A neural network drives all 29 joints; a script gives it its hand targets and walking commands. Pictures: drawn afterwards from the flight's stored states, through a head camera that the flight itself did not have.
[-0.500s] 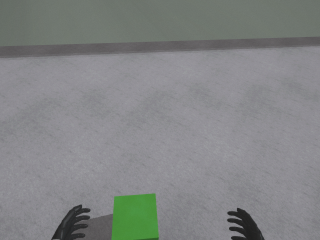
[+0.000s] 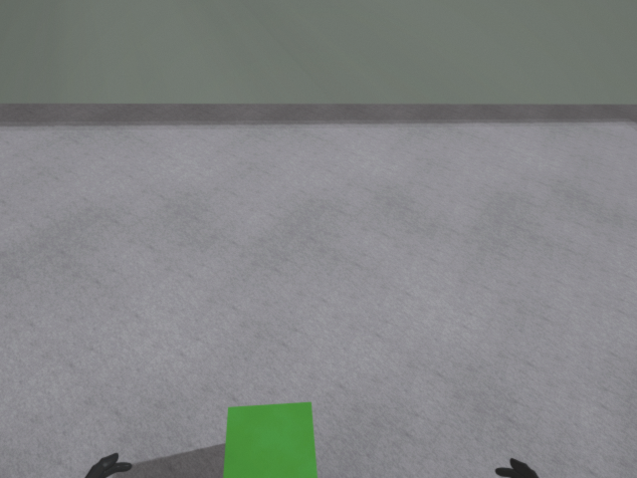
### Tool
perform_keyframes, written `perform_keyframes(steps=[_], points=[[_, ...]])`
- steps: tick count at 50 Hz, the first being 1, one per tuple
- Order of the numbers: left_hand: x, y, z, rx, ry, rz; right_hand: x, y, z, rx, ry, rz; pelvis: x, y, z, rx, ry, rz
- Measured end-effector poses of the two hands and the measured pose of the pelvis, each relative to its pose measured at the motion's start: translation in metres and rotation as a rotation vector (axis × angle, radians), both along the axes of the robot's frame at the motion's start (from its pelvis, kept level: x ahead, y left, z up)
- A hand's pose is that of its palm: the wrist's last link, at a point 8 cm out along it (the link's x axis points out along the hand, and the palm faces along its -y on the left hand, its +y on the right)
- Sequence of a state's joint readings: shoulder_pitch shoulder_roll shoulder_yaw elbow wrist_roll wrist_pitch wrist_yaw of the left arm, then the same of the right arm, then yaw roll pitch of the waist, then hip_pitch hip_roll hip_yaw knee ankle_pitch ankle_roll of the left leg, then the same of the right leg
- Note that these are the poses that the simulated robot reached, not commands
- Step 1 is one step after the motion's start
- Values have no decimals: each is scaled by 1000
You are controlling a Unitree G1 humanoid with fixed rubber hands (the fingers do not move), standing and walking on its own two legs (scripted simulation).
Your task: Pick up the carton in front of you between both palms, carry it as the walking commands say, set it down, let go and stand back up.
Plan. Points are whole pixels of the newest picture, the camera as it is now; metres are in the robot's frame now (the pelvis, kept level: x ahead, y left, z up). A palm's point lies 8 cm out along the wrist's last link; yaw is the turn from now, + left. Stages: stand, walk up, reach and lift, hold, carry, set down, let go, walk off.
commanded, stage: stand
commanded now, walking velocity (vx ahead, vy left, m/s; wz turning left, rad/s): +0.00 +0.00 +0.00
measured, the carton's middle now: (271, 462) +0.34 +0.08 -0.64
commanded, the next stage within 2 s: none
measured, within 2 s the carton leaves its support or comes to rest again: neither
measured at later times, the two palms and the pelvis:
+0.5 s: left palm out of the picture +0.08 +0.30 -0.10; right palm out of the picture +0.09 -0.27 -0.09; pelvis -0.02 +0.01 +0.00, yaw +0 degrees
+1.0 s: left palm out of the picture +0.04 +0.30 -0.10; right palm out of the picture +0.06 -0.28 -0.09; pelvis -0.03 +0.01 +0.01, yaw +0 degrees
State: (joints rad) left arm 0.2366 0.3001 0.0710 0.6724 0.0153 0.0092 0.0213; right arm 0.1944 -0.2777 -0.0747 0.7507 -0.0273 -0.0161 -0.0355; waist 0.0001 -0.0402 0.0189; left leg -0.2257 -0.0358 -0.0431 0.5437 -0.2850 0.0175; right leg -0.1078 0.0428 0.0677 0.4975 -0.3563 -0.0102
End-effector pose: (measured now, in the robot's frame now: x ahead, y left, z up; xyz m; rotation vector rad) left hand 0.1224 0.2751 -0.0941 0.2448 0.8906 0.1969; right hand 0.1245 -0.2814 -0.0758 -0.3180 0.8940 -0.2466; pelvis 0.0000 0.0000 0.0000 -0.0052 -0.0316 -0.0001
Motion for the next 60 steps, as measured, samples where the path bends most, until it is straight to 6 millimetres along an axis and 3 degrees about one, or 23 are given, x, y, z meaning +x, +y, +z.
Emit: perform_keyframes(steps=[16,41,60], points=[[-25,14,-5,21,71,2,-22,16,-12,29,67,-8,-9,11,3,-2,-13,-1],[-70,28,-10,42,175,21,-59,6,-17,22,154,-32,-28,13,8,-1,-29,2],[-79,29,-9,53,204,23,-71,-2,-18,18,190,-39,-33,10,10,0,-29,2]])
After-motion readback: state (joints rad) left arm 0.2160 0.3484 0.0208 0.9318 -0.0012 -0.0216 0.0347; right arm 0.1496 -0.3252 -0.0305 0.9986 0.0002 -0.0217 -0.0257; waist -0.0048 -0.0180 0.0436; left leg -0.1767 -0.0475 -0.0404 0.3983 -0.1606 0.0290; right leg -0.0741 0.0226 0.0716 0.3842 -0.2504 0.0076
